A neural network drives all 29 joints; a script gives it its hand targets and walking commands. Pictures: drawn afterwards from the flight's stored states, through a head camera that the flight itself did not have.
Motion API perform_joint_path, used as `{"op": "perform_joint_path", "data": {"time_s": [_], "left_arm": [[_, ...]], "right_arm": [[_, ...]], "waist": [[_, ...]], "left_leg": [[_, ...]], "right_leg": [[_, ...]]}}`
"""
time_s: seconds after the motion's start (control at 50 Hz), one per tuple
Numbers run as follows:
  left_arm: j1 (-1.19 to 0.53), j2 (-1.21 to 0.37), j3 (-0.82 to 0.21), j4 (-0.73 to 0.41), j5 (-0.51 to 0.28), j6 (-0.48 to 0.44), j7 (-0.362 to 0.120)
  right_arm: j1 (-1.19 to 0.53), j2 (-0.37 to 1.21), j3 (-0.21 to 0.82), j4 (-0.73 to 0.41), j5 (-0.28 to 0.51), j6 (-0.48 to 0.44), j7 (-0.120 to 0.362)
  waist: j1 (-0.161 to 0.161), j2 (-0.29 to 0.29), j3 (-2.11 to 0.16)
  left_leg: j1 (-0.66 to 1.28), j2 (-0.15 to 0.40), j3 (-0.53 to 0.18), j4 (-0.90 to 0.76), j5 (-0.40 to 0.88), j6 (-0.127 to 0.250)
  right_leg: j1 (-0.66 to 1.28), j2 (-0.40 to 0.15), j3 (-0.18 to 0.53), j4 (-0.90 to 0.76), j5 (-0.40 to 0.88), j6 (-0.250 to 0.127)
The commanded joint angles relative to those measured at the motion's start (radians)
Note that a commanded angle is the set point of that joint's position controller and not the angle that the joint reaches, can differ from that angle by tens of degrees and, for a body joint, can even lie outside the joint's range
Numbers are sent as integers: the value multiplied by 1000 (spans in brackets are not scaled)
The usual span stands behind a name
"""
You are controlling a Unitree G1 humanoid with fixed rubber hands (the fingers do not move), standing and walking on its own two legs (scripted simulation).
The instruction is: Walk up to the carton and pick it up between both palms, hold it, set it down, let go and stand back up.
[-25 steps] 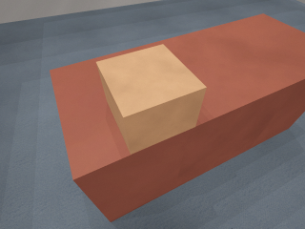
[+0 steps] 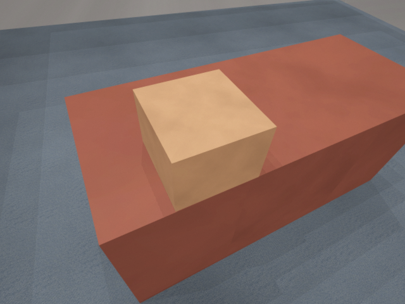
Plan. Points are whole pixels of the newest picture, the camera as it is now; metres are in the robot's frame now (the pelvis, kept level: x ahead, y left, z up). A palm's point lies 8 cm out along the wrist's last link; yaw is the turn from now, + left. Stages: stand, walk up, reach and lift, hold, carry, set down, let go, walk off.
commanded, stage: walk up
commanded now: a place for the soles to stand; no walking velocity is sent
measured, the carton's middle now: (198, 135) +0.56 -0.01 -0.01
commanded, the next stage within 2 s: none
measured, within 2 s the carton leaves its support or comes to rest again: neither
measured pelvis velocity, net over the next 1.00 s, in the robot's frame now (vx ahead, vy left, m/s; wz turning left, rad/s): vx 0.06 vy -0.20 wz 0.19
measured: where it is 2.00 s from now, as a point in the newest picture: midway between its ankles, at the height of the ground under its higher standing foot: outside the picture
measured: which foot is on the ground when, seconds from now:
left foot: down 0.00-0.86, up 0.88-1.00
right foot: down 0.00-0.46, up 0.48-0.84, down 0.86-1.00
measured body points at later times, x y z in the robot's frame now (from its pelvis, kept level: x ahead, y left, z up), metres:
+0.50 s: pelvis +0.02 -0.01 +0.00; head +0.03 -0.01 +0.45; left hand +0.06 +0.25 -0.15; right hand +0.06 -0.26 -0.15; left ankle +0.06 +0.11 -0.74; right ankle +0.01 -0.13 -0.73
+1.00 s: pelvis +0.06 -0.20 -0.02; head +0.09 -0.21 +0.43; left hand +0.07 +0.06 -0.14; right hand +0.19 -0.46 -0.15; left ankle +0.06 -0.03 -0.67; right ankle +0.09 -0.31 -0.74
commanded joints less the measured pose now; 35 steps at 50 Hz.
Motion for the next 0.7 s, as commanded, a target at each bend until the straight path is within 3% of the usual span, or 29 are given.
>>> {"op": "perform_joint_path", "data": {"time_s": [0.0,0.06,0.1,0.12,0.14,0.18,0.22,0.26,0.32,0.34,0.42,0.44,0.46,0.48,0.52,0.54,0.56,0.6,0.64,0.66,0.68], "left_arm": [[53,109,19,-27,-2,-14,8],[66,109,14,-13,-4,-18,11],[50,122,20,-12,-5,-18,15],[45,114,18,-10,-3,-17,15],[57,112,16,-7,-5,-19,15],[45,130,16,-3,-11,-17,15],[62,123,15,-3,-11,-18,14],[50,132,17,-1,-7,-16,15],[70,134,19,4,-6,-16,15],[65,137,22,3,-7,-17,15],[57,129,22,-3,-3,-15,17],[-45,210,79,-90,78,11,-8],[-83,174,68,-121,102,34,-18],[-70,165,72,-130,121,54,-19],[-45,132,61,-151,103,60,-25],[-28,128,59,-153,103,57,-28],[-34,125,64,-166,94,58,-35],[-54,128,68,-168,89,66,-43],[-41,108,58,-183,76,77,-53],[-73,121,59,-185,72,80,-54],[-82,116,57,-194,70,82,-59]], "right_arm": [[8,-155,-31,-34,2,-6,-6],[-4,-156,-34,-36,-3,-3,-4],[-2,-132,-24,-29,-7,-5,-3],[-13,-135,-26,-30,-1,-5,-4],[-11,-130,-25,-21,-4,-5,-6],[-9,-135,-19,-20,-4,-5,-7],[-23,-142,-22,-13,-7,-5,-7],[-14,-132,-18,-5,-3,-8,-8],[-31,-156,-21,-6,-4,-8,-6],[-35,-140,-20,-6,-9,-9,-7],[-30,-130,-16,-2,-5,-8,-6],[196,-158,-58,-18,-56,-16,-34],[288,-224,-88,20,-55,-14,-59],[307,-222,-96,35,-48,-12,-83],[200,-208,-100,-5,-51,-21,-102],[182,-178,-97,-35,-52,-32,-102],[150,-174,-101,-53,-51,-41,-100],[127,-167,-111,-73,-53,-50,-96],[94,-180,-127,-109,-54,-53,-94],[109,-168,-126,-110,-47,-52,-89],[104,-178,-130,-121,-54,-50,-87]], "waist": [[-1,42,-28],[-4,36,-43],[-9,-9,-31],[-5,19,-14],[-8,-25,-6],[-18,-43,-4],[-1,8,-10],[-10,-28,-12],[-3,26,-22],[1,-3,-22],[-3,-3,-45],[-76,-13,-61],[-97,34,10],[-84,37,52],[-28,58,81],[-20,94,41],[2,123,26],[5,140,9],[24,191,9],[8,168,24],[13,223,37]], "left_leg": [[54,142,-193,-175,-222,40],[94,127,-171,-132,-171,39],[105,120,-160,-109,-105,37],[97,118,-149,-104,-90,36],[115,114,-135,-89,-56,39],[107,114,-135,-78,-49,34],[115,110,-129,-78,-44,34],[129,115,-128,-82,-16,35],[122,121,-126,-94,-16,39],[133,125,-123,-90,8,38],[124,115,-119,-87,-26,39],[246,234,-359,-186,-320,117],[295,379,-589,-282,-501,175],[252,433,-648,-300,-585,185],[237,407,-592,-274,-470,181],[204,357,-520,-271,-418,146],[156,336,-502,-279,-395,132],[78,279,-418,-270,-358,117],[17,285,-383,-260,-354,134],[-39,260,-354,-262,-360,132],[-40,235,-316,-249,-333,124]], "right_leg": [[-57,-62,73,-83,-60,-47],[-88,-70,91,-100,-62,-46],[-98,-83,99,-104,-36,-49],[-108,-80,112,-106,-17,-49],[-117,-93,116,-113,7,-53],[-135,-89,117,-115,-11,-57],[-117,-85,124,-115,27,-55],[-126,-85,116,-98,52,-55],[-88,-84,116,-91,72,-55],[-104,-83,118,-90,66,-47],[-73,-86,126,-94,72,-63],[-235,-13,-16,151,-289,-14],[-431,4,-13,331,-415,4],[-485,-36,61,439,-371,12],[-535,-92,111,483,-250,19],[-482,-102,106,499,-195,28],[-436,-110,120,527,-160,24],[-368,-100,97,554,-103,42],[-333,-121,103,543,-100,45],[-307,-116,89,539,-94,45],[-302,-117,94,488,-111,48]]}}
